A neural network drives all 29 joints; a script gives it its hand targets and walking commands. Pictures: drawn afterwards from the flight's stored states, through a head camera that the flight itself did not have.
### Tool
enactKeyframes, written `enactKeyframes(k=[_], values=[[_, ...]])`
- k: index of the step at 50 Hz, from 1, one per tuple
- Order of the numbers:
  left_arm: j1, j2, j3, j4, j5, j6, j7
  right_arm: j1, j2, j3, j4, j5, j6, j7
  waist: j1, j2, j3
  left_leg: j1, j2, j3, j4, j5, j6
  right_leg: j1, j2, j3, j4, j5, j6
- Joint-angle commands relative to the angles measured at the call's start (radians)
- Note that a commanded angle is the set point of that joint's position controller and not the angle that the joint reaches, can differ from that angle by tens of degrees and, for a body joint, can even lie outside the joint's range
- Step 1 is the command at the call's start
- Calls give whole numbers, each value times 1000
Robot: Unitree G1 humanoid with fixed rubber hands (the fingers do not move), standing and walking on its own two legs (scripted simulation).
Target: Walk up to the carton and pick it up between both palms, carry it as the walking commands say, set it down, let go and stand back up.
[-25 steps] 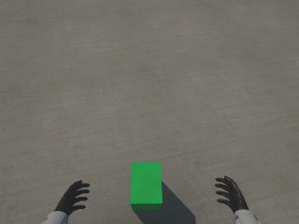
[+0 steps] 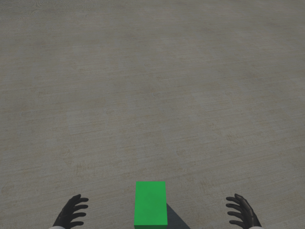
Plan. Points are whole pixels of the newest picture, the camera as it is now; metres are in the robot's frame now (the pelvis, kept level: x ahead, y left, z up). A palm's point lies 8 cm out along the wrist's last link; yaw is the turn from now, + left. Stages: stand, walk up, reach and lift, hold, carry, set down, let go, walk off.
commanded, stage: stand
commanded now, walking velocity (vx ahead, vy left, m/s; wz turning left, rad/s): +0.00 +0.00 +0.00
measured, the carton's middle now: (150, 209) +0.33 +0.01 -0.63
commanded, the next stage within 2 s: none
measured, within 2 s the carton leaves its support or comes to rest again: neither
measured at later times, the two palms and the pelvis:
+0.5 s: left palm (51, 218) +0.16 +0.27 -0.07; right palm out of the picture +0.15 -0.26 -0.08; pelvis +0.02 +0.02 +0.00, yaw +0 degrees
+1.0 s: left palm out of the picture +0.13 +0.26 -0.06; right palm out of the picture +0.10 -0.28 -0.08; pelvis -0.02 +0.01 +0.00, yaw +0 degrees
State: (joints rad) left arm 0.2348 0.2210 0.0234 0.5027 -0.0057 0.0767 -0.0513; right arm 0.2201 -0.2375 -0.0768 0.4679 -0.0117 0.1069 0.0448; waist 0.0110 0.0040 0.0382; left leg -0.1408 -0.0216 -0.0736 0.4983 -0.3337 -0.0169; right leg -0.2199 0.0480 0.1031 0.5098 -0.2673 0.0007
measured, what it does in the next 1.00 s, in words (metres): stands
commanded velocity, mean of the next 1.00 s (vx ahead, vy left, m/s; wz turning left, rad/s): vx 0.00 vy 0.00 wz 0.00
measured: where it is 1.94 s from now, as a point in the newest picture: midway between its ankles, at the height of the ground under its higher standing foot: outside the picture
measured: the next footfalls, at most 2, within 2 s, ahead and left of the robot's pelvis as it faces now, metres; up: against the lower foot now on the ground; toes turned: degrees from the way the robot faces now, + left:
none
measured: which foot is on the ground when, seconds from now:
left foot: down 0.00-1.00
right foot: down 0.00-1.00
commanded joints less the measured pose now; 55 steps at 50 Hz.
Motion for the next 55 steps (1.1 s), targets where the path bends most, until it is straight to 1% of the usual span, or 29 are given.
enactKeyframes(k=[1, 3, 4, 5, 6, 8, 9, 12, 14, 15, 17, 18, 24, 25, 26, 27, 28, 29, 34, 36, 38, 42, 43, 44, 45, 46, 48, 52, 55], values=[[-62, 220, 63, 28, 37, -64, 55, -54, -165, -28, 2, -28, -83, -42, 1, -26, -153, -70, 1, -6, 16, 51, -2, -21, -77, 51, -84, 2, -13], [-64, 239, 59, 38, 39, -81, 57, 1, -180, -24, 55, -25, -103, -42, -24, -53, -117, -106, 12, -14, 11, 10, 26, -43, -99, 86, -107, -104, -30], [-76, 241, 66, 25, 49, -85, 57, -17, -166, -16, 52, -41, -109, -40, -4, -104, -92, -105, 0, -22, 4, -16, 33, -78, -73, 58, -127, -163, -10], [-84, 243, 64, 30, 45, -83, 54, -23, -183, -22, 70, -37, -110, -32, -10, -65, -66, -107, 8, -12, -8, -11, 29, -99, -73, 63, -129, -159, -17], [-92, 250, 85, 20, 41, -79, 58, 9, -197, -26, 74, -38, -114, -38, -5, -105, -46, -108, 13, -36, -35, 30, 32, -88, -60, 46, -112, -130, -16], [-70, 212, 68, 23, 40, -89, 56, 13, -247, -36, 102, -37, -125, -47, -19, 37, -64, -98, 42, -61, -53, 189, 36, -48, -61, 20, -31, 79, -18], [-67, 244, 85, 22, 41, -99, 62, -32, -225, -32, 101, -31, -132, -46, -4, 12, -134, -61, 66, -88, -48, 222, 40, 2, -60, 17, -22, 102, -18], [-56, 206, 73, 22, 34, -94, 60, -21, -252, -40, 115, -24, -133, -53, 5, 67, -184, -106, 63, -64, -30, 305, 29, 85, -65, 14, 6, 214, -27], [-59, 214, 76, 33, 35, -99, 66, -16, -250, -33, 122, -29, -143, -51, 9, 8, -152, -90, 60, -91, -45, 298, 36, 77, -69, 32, 1, 204, -24], [-60, 231, 84, 34, 50, -102, 70, -34, -249, -36, 122, -35, -129, -56, -15, 72, -117, -103, 60, -82, -48, 315, 37, 43, -70, 29, 7, 222, -22], [-56, 237, 90, 34, 36, -103, 72, -29, -213, -28, 129, -29, -138, -50, 6, -32, -141, -84, 69, -101, -39, 370, 36, 50, -71, 9, 22, 245, -28], [-64, 213, 76, 14, 35, -106, 63, -46, -263, -42, 134, -32, -144, -56, 8, 27, -179, -81, 68, -83, -26, 379, 30, 87, -76, 13, 13, 256, -26], [-23, 243, 88, 55, 38, -106, 76, -41, -228, -39, 137, -23, -134, -60, -7, -34, -179, -7, 67, -78, -21, 470, 36, 60, -93, 25, 6, 366, -23], [-50, 216, 78, 34, 40, -109, 73, -31, -255, -41, 138, -17, -130, -62, -22, 20, -205, -2, 76, -61, -8, 460, 32, 79, -97, 11, 1, 357, -28], [-30, 241, 84, 56, 36, -107, 81, -11, -223, -37, 140, -22, -136, -60, -11, -30, -181, -30, 77, -87, -24, 479, 41, 82, -93, 13, 24, 377, -33], [-17, 221, 80, 57, 38, -109, 83, 12, -255, -34, 164, -24, -136, -59, -1, 23, -197, -37, 73, -85, -24, 468, 41, 120, -95, 32, 12, 386, -37], [-42, 235, 72, 66, 35, -106, 81, -3, -234, -24, 165, -15, -148, -56, -20, -16, -232, 6, 79, -83, -18, 438, 36, 114, -104, 16, 13, 387, -41], [-64, 218, 78, 42, 28, -110, 78, -13, -229, -30, 160, -28, -159, -60, 0, 26, -181, -47, 76, -80, -25, 461, 45, 99, -100, 24, 34, 350, -52], [-32, 254, 79, 62, 36, -112, 79, -8, -234, -22, 175, -22, -152, -54, -12, -21, -197, 3, 76, -85, -51, 358, 42, 83, -103, 43, -12, 301, -49], [-36, 243, 77, 52, 27, -111, 80, 12, -238, -17, 174, -24, -159, -54, -20, 51, -177, -33, 75, -82, -46, 365, 48, 73, -106, 54, 0, 298, -43], [-61, 243, 85, 54, 40, -116, 79, -31, -235, -20, 178, -35, -155, -60, -8, -35, -181, -42, 83, -90, -54, 361, 53, 102, -98, 39, -13, 284, -45], [-44, 244, 84, 64, 35, -117, 77, -10, -252, -23, 187, -20, -150, -59, -9, -8, -190, -43, 83, -102, -68, 322, 60, 98, -107, 52, -15, 275, -57], [-62, 245, 86, 56, 32, -123, 72, -22, -230, -12, 196, -20, -158, -56, -16, -51, -175, -42, 75, -98, -67, 276, 61, 67, -102, 46, -20, 212, -50], [-41, 244, 92, 63, 41, -119, 75, 3, -263, -26, 183, -33, -162, -54, -12, 1, -140, -59, 72, -92, -55, 267, 64, 54, -105, 58, -39, 244, -62], [-52, 251, 81, 63, 45, -120, 69, -4, -260, -23, 204, -27, -156, -58, -11, -80, -109, -69, 72, -116, -74, 241, 60, 36, -89, 43, -33, 207, -51], [-57, 270, 98, 54, 40, -119, 73, -5, -253, -18, 195, -23, -156, -48, -14, 8, -154, -45, 68, -87, -58, 258, 54, 49, -98, 51, -34, 212, -41], [-18, 266, 89, 63, 41, -127, 71, 20, -248, -21, 206, -27, -153, -47, -13, -62, -47, -97, 66, -96, -88, 142, 55, 6, -92, 63, -68, 104, -46], [-69, 273, 87, 51, 42, -125, 64, -44, -246, -23, 189, -32, -158, -40, -15, -7, -24, -156, 61, -111, -88, -9, 70, -41, -90, 76, -95, -41, -56], [-46, 261, 88, 55, 43, -131, 63, 21, -244, -18, 211, -36, -156, -36, -16, -48, -6, -180, 47, -105, -107, -31, 72, -18, -83, 59, -103, -101, -35]])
